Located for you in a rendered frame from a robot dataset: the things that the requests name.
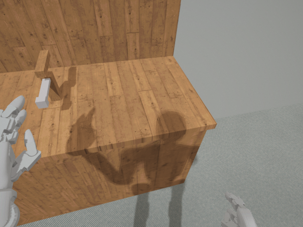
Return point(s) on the right robot hand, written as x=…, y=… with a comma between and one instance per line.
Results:
x=242, y=218

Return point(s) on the left robot hand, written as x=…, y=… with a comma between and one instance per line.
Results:
x=10, y=121

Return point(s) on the left robot forearm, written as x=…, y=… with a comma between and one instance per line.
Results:
x=9, y=212

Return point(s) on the tap lever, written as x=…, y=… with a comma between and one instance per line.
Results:
x=42, y=100

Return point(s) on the counter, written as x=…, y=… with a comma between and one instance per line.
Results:
x=123, y=119

